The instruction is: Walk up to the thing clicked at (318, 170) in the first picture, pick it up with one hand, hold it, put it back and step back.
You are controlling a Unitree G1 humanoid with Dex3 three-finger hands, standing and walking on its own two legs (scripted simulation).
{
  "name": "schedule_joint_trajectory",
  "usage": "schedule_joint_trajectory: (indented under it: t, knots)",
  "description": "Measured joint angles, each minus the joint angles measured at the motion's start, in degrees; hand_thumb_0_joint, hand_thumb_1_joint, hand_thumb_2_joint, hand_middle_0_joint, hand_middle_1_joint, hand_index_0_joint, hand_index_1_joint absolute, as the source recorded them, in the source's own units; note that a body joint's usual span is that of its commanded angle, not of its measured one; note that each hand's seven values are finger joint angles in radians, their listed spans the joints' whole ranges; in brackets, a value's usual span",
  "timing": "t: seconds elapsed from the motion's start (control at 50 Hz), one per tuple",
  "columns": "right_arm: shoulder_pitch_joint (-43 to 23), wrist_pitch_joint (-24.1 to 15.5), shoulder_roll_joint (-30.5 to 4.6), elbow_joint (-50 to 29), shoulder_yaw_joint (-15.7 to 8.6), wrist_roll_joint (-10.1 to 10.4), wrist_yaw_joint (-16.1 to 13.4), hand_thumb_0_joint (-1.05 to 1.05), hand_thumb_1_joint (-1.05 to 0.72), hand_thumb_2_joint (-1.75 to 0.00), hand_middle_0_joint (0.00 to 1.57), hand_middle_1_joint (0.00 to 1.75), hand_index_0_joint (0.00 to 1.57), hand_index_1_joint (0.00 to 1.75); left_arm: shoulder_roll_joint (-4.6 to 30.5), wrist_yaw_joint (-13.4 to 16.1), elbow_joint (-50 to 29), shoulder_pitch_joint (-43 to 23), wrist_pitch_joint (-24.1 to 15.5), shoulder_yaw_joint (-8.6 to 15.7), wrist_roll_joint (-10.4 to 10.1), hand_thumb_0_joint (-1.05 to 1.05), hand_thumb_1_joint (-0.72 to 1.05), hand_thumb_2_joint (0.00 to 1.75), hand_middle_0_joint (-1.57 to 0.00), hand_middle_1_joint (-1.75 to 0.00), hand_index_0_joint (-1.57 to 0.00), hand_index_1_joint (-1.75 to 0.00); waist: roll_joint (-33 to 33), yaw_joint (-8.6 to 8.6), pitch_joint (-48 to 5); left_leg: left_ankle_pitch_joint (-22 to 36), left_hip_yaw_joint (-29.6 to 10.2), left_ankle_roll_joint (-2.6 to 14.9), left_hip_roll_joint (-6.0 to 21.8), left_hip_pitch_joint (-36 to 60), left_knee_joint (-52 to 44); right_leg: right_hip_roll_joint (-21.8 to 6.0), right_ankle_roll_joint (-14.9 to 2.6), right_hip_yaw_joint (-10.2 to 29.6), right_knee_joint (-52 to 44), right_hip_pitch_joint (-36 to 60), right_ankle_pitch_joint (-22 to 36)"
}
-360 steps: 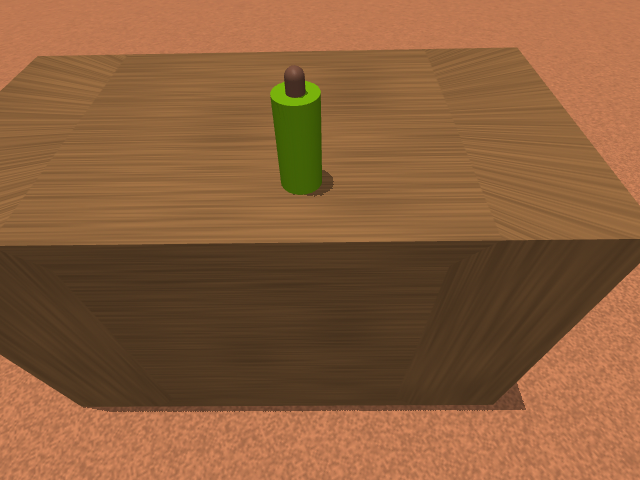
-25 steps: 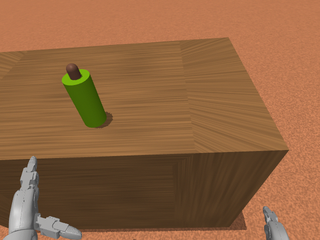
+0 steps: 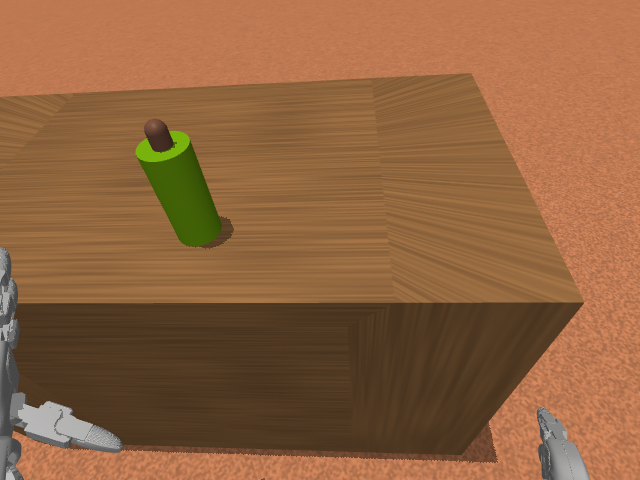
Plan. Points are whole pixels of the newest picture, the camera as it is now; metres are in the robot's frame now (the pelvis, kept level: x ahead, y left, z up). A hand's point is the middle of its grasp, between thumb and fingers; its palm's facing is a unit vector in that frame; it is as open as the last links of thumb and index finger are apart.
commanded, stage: rise first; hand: left
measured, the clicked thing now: (179, 182) +0.48 +0.25 +0.12
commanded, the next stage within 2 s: go down in 0.62 s
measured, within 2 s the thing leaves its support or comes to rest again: neither
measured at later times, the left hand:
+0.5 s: hand (30, 341) +0.19 +0.28 +0.18, palm faces +0.46 -0.76 -0.45, open 17.6 cm
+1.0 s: hand out of the picture +0.21 +0.31 +0.20, palm faces +0.52 -0.77 -0.37, open 17.4 cm
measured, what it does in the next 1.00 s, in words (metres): stands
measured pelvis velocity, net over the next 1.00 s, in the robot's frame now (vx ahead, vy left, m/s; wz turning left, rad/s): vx -0.01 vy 0.00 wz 0.01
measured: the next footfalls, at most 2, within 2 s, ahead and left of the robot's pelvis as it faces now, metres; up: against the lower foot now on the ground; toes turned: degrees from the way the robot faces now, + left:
none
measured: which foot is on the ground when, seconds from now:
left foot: down 0.00-1.00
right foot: down 0.00-1.00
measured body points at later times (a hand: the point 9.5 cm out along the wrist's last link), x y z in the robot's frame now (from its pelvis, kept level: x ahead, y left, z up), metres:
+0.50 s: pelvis +0.00 +0.00 +0.00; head -0.01 -0.02 +0.45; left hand +0.16 +0.32 +0.20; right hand +0.16 -0.27 -0.09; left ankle +0.01 +0.12 -0.75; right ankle -0.02 -0.10 -0.75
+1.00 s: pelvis -0.01 +0.00 +0.00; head -0.02 -0.01 +0.44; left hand +0.17 +0.35 +0.22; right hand +0.16 -0.27 -0.09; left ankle +0.01 +0.12 -0.75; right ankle -0.02 -0.10 -0.75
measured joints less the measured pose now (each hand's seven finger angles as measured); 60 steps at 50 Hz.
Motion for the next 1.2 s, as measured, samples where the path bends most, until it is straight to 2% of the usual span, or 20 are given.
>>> schedule_joint_trajectory:
  t: [0.28, 0.76, 0.88, 1.02, 1.08, 1.2]
  knots:
    - [0.59, -0.52, -0.35, -1.03, -1.28, 0.34, 0.28, -0.01, 0.53, -0.03, 0.06, 0.05, 0.06, 0.05, 1.22, -0.06, -1.38, -1.85, -2.70, 2.68, -0.05, -0.01, -0.55, 0.03, -0.05, -0.05, -0.04, -0.04, -0.09, 0.10, -0.14, 0.12, 0.02, 0.02, -0.10, 0.35, -0.14, -0.11, 0.02, 0.01, 0.07, 0.26, 0.01]
    - [2.03, -1.73, -0.20, -2.97, -1.42, 0.52, 0.65, -0.01, 0.53, -0.05, 0.06, 0.05, 0.06, 0.05, 2.29, 0.00, -2.28, -5.58, -4.85, 6.06, -0.45, -0.01, -0.59, 0.08, -0.04, -0.04, -0.02, -0.06, -0.09, 0.24, 0.24, 0.44, 0.25, 0.16, -0.08, 0.12, 0.23, -0.11, 0.11, 0.22, 0.35, -0.01, 0.46]
    - [1.06, -1.01, 0.24, -1.61, -1.68, -0.30, 1.01, -0.01, 0.51, -0.05, 0.06, 0.05, 0.06, 0.05, 1.26, -2.54, 0.89, -7.18, -8.13, 7.19, -1.58, -0.01, -0.57, 0.06, -0.05, -0.04, -0.04, -0.05, -0.73, -0.15, -1.19, -0.71, -0.08, 0.05, -0.03, -2.41, 2.96, -0.11, 0.09, -0.12, 2.73, -2.25, -0.64]
    - [-1.00, -0.27, -0.50, 0.34, -1.09, 0.21, -0.38, -0.01, 0.52, -0.05, 0.06, 0.05, 0.06, 0.05, 4.51, -4.52, 9.52, -15.17, -6.30, 9.28, -3.40, -0.01, -0.51, 0.05, -0.06, -0.04, -0.06, -0.04, -1.21, -0.89, -2.01, -1.30, -0.74, 0.06, -0.15, -3.64, 4.61, -0.22, 0.07, -0.79, 4.01, -3.05, -1.29]
    - [-2.00, -0.31, -0.89, 1.54, -0.24, 0.66, -1.20, -0.01, 0.52, -0.05, 0.06, 0.05, 0.06, 0.05, 7.02, -7.28, 14.62, -20.05, -3.74, 9.99, -4.81, -0.01, -0.49, 0.05, -0.06, -0.04, -0.06, -0.03, -1.26, -1.34, -2.22, -1.13, -0.98, 0.14, -0.20, -4.30, 4.67, -0.25, 0.11, -1.04, 3.85, -3.51, -1.09]
    - [-2.90, -0.60, -0.77, 3.13, 2.09, 1.40, -2.38, -0.01, 0.52, -0.05, 0.06, 0.05, 0.06, 0.05, 12.19, -15.17, 24.26, -27.98, 1.23, 12.03, -8.26, -0.01, -0.49, 0.05, -0.06, -0.03, -0.06, -0.03, -1.37, -2.61, -2.87, -0.70, -0.79, 0.41, -0.19, -5.53, 4.11, -0.23, 0.28, -0.85, 2.84, -4.61, -0.33]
